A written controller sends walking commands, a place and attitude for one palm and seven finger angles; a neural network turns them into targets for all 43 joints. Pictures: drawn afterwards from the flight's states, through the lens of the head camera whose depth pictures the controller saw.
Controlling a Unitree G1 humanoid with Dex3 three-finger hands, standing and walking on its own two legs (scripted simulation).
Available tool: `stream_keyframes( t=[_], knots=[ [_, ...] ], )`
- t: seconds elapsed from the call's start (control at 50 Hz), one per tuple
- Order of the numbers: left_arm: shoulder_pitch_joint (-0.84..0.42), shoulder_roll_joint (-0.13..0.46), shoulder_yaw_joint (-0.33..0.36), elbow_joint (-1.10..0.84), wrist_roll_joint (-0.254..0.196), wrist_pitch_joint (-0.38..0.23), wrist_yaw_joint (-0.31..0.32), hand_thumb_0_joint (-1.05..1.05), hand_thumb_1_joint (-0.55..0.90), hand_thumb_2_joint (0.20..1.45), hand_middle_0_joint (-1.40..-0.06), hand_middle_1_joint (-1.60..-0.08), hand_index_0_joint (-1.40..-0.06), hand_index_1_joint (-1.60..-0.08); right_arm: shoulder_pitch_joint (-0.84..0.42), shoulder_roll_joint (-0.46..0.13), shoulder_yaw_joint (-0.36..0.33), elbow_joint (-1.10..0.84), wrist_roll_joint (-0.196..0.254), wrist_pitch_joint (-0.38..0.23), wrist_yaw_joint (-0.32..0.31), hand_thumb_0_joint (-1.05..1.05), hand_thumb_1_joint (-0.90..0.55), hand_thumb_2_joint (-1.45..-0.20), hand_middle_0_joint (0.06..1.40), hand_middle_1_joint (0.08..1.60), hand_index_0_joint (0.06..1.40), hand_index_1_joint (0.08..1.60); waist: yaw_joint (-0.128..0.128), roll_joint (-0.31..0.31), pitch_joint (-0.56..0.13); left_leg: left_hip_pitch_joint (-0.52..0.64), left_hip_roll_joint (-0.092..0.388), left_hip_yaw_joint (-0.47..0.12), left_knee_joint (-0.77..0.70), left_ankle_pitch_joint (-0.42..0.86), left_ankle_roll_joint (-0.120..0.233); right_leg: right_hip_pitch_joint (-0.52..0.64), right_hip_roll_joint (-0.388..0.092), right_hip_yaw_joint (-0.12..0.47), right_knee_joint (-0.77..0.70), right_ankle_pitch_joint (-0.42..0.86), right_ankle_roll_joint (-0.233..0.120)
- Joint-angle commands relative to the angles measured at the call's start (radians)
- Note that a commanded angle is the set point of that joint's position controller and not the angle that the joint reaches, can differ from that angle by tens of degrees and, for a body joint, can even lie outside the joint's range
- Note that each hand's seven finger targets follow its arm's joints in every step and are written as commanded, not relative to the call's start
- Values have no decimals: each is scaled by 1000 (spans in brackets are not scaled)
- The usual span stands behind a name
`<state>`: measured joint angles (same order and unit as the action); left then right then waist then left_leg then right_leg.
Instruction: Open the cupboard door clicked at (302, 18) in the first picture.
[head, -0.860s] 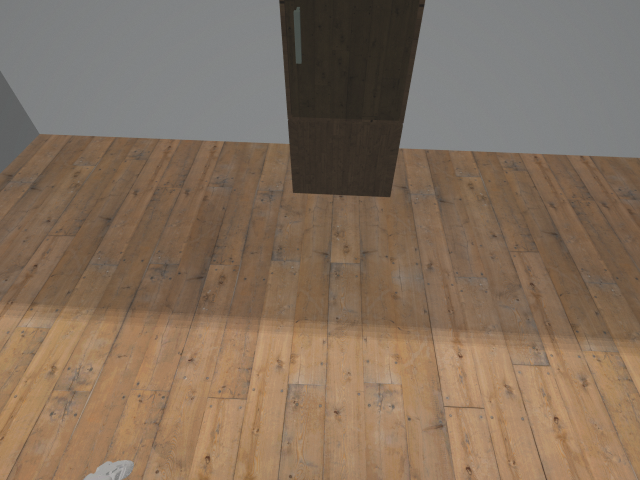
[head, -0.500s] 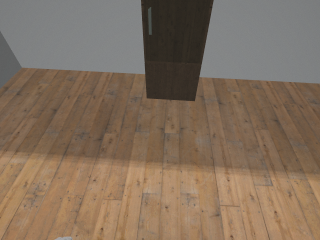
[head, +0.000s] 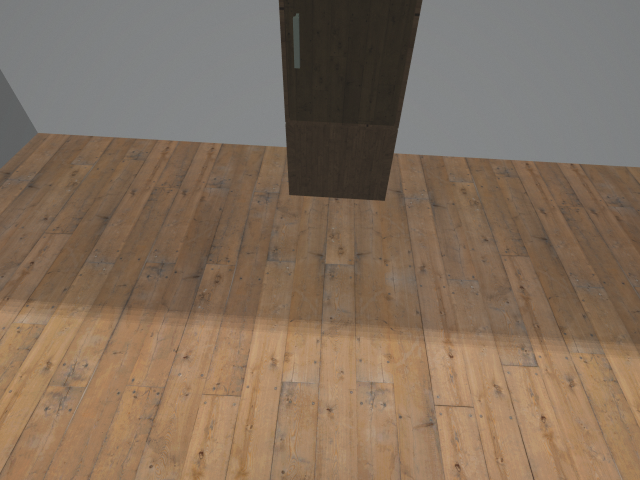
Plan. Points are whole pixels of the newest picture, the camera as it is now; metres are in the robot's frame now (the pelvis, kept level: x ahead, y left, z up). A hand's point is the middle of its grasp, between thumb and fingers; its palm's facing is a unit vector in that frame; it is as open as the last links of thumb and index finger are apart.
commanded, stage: look at it before walking up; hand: left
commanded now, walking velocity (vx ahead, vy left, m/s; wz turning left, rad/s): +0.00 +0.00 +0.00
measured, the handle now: (297, 41) +1.44 +0.15 -0.04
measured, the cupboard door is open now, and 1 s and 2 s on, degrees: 0 0 0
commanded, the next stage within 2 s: walk to a spot facing it in 0.68 s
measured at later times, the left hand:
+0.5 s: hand out of the picture +0.06 +0.26 -0.16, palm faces -0.04 -0.94 -0.33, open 7.4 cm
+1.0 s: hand out of the picture +0.05 +0.23 -0.18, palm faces -0.03 -0.97 -0.25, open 7.4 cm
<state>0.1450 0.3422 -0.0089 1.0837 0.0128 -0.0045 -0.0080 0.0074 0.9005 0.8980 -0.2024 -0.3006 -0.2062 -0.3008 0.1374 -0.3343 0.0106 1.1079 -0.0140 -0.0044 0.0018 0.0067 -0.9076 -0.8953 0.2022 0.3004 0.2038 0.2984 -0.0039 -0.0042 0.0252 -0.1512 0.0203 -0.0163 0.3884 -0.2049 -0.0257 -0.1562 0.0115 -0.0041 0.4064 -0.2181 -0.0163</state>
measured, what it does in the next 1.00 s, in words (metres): stands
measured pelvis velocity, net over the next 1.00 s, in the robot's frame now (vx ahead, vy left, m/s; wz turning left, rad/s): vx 0.02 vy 0.01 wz -0.02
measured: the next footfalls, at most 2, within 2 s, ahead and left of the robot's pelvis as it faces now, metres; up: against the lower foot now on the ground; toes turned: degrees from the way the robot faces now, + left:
right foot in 1.50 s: +0.35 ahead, -0.13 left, +0.00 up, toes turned -13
left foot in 1.90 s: +0.49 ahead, +0.10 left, +0.00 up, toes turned +6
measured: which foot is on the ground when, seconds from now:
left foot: down 0.00-1.00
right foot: down 0.00-1.00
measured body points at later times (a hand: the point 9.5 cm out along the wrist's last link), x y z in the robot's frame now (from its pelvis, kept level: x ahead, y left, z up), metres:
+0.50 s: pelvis +0.00 +0.01 +0.00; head +0.00 +0.01 +0.45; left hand +0.07 +0.31 -0.13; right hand +0.07 -0.28 -0.13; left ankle +0.00 +0.14 -0.74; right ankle +0.00 -0.11 -0.74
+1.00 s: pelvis +0.02 +0.01 -0.01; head +0.01 +0.02 +0.44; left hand +0.05 +0.28 -0.16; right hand +0.06 -0.25 -0.15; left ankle +0.00 +0.14 -0.74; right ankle +0.00 -0.11 -0.74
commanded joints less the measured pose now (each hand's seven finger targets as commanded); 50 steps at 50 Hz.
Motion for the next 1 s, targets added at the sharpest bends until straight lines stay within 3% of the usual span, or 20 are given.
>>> stream_keyframes(
  t=[0.0, 0.56, 0.76, 0.78, 0.8, 0.84, 0.88, 0.94, 0.98],
  knots=[
    [-46, 204, 41, -64, -4, -20, 17, 0, 900, 900, -200, -300, -200, -300, -50, -203, -42, -68, 2, -29, -16, 0, -900, -900, 200, 300, 200, 300, 7, 0, -45, 5, 94, -78, -60, 97, 49, -13, -131, 123, -95, 59, -23],
    [-34, 200, 37, -56, 0, -19, 18, 0, 900, 900, -200, -300, -200, -300, -53, -206, -44, -58, 6, -30, -13, 0, -900, -900, 200, 300, 200, 300, 6, 9, -43, 14, 99, -91, -84, 105, 53, -5, -130, 113, -99, 73, -14],
    [-30, 202, 37, -52, -1, -21, 20, 0, 900, 900, -200, -300, -200, -300, -56, -207, -43, -59, 7, -32, -14, 0, -900, -900, 200, 300, 200, 300, 8, 2, -61, 35, 103, -87, -81, 165, 52, 18, -135, 103, -94, 143, -13],
    [11, 120, 20, -32, -3, -12, 23, 0, 900, 900, -200, -300, -200, -300, -27, -127, -23, -40, 3, -23, -12, 0, -900, -900, 200, 300, 200, 300, 8, 5, -78, 44, 101, -70, -74, 114, 40, 20, -134, 99, -97, 84, -1],
    [44, 74, 9, -19, -1, -1, 24, 0, 900, 900, -200, -300, -200, -300, 13, -76, -11, -27, -1, -13, -9, 0, -900, -900, 200, 300, 200, 300, 7, -2, -70, 32, 90, -61, -62, 23, 34, 10, -123, 100, -87, -31, 3],
    [80, 76, 13, -15, 8, 11, 15, 0, 900, 900, -200, -300, -200, -300, 42, -77, -18, -24, -8, -2, -5, 0, -900, -900, 200, 300, 200, 300, 11, -17, 13, -39, 76, -56, -62, -240, 41, -65, -109, 124, -97, -277, -8],
    [109, 80, 25, -27, 12, 15, 5, 0, 900, 900, -200, -300, -200, -300, 54, -79, -26, -37, -13, 2, -2, 0, -900, -900, 200, 300, 200, 300, 18, -25, 102, -131, 66, -62, -51, -382, 51, -118, -100, 156, -99, -399, -26],
    [183, 72, 40, -32, 10, 3, -1, 0, 900, 900, -200, -300, -200, -300, 79, -51, -29, -59, -10, -14, -4, 0, -900, -900, 200, 300, 200, 300, 29, -65, 98, -192, 43, -18, 79, -295, 58, -64, -132, 222, -97, -375, -72],
    [233, 87, 54, -26, 6, -8, 3, 0, 900, 900, -200, -300, -200, -300, 94, -21, -30, -70, -7, -25, -4, 0, -900, -900, 200, 300, 200, 300, 33, -129, 66, -239, 18, 49, 211, -241, 45, -5, -208, 312, -142, -389, -119]
  ],
)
